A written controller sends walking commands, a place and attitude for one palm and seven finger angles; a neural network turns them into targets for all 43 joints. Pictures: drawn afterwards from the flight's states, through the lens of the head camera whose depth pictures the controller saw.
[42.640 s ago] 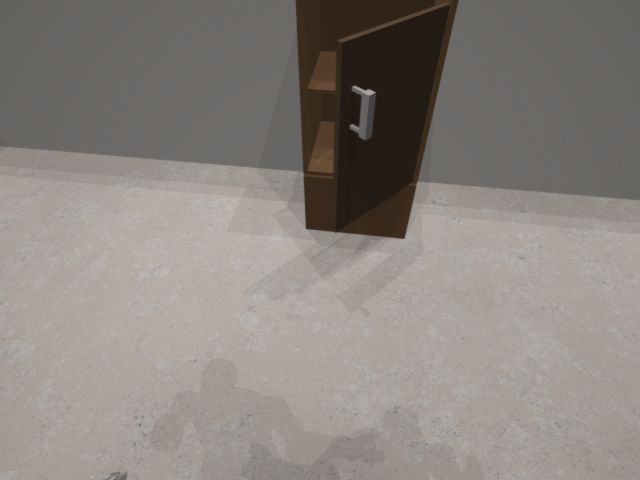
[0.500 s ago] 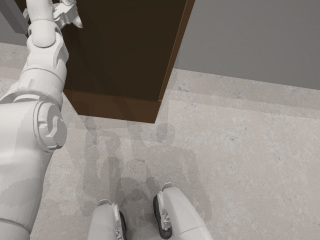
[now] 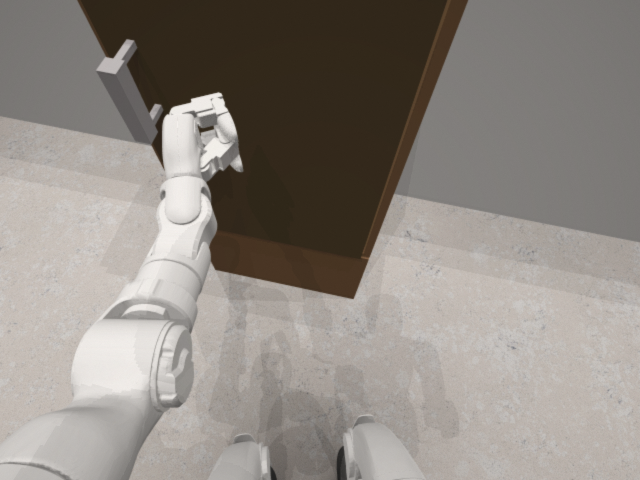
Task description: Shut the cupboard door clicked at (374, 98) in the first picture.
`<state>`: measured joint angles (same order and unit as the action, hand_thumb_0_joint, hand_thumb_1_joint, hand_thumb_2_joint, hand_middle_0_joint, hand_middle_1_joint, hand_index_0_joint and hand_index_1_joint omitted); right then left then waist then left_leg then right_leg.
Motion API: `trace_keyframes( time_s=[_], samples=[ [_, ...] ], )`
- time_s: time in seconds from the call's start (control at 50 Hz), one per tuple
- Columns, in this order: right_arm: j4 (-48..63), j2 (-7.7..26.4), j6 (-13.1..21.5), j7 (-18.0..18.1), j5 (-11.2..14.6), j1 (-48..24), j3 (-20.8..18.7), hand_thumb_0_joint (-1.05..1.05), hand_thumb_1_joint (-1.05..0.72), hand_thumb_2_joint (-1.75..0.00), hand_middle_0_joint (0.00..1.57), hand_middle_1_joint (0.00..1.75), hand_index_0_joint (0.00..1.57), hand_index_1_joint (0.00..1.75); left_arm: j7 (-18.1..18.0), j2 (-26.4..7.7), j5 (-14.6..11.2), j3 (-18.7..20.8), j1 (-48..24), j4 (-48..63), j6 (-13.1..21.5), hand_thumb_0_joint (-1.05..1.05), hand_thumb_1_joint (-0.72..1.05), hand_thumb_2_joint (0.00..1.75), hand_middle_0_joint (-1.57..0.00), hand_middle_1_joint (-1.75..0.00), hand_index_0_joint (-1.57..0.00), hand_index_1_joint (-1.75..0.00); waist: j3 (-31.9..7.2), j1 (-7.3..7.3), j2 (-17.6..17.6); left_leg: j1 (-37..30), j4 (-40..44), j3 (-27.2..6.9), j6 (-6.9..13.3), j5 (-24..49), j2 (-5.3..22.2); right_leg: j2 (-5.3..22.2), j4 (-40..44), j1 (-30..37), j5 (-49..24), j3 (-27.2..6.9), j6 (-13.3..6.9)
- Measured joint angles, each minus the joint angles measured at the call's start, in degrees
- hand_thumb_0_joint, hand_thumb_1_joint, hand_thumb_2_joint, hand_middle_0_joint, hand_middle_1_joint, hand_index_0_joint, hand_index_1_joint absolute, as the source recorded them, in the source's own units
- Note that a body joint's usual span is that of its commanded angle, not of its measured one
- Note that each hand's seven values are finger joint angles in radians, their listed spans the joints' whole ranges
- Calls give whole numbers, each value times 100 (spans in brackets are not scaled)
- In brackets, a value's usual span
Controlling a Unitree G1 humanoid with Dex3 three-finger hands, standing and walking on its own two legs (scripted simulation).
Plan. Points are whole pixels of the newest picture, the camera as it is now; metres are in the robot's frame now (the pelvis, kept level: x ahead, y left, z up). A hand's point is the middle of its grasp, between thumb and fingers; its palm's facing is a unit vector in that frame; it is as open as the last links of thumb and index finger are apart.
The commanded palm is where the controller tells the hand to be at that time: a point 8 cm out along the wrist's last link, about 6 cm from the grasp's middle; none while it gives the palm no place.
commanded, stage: draw the hand back to the body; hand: left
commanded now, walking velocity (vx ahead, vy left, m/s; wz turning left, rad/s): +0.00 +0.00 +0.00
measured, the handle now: (137, 93) +0.61 +0.19 +0.07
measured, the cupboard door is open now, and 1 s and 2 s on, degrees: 0 0 0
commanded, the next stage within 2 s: step back with the hand held close in 1.60 s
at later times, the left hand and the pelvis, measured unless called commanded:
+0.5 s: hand (140, 213) +0.37 +0.13 +0.14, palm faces +0.01 -1.00 -0.03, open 3.1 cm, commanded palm +0.33 +0.19 +0.15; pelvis +0.00 -0.01 +0.05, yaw +0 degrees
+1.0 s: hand out of the picture +0.24 +0.23 +0.20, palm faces +0.33 -0.90 -0.29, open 4.4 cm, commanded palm +0.19 +0.28 +0.22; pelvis +0.01 +0.01 +0.08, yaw +1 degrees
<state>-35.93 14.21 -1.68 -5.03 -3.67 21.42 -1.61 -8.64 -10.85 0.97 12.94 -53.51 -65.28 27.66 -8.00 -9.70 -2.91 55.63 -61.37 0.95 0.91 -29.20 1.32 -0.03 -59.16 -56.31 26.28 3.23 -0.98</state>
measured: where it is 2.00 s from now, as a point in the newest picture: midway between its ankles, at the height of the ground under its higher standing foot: outside the picture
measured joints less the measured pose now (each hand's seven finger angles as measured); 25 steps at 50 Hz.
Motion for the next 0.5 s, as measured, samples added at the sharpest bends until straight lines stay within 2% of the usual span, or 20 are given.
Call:
trace_keyframes(
  time_s=[0.1,0.18,0.32,0.5],
  samples=[
    [62,-9,-84,59,54,-186,-1,0,-91,-90,20,30,20,30,172,11,-74,70,157,144,-51,1,90,90,-130,-150,-130,-150,-19,78,38,-124,54,6,-26,4,2,-4,11,99,17,-8,-27],
    [222,-24,-169,115,186,-132,-19,0,-91,-90,20,30,19,30,409,24,-278,19,941,1007,-160,1,90,90,-130,-150,-130,-150,18,235,8,-535,336,95,-33,65,29,-44,241,448,-55,-97,-33],
    [292,-56,-183,289,458,-5,59,1,-91,-90,20,30,20,30,791,89,-747,-245,2408,2458,-670,1,90,90,-130,-150,-130,-150,130,540,-3,-1566,1097,102,-49,338,28,-69,975,1473,-307,-106,-42],
    [268,41,22,500,629,-368,121,1,-90,-90,20,30,20,30,1273,34,-1067,-562,3579,3675,-1076,1,90,90,-129,-149,-129,-149,199,754,1,-2514,1645,45,-41,581,-32,-27,1536,2463,-522,-50,-27]
  ],
)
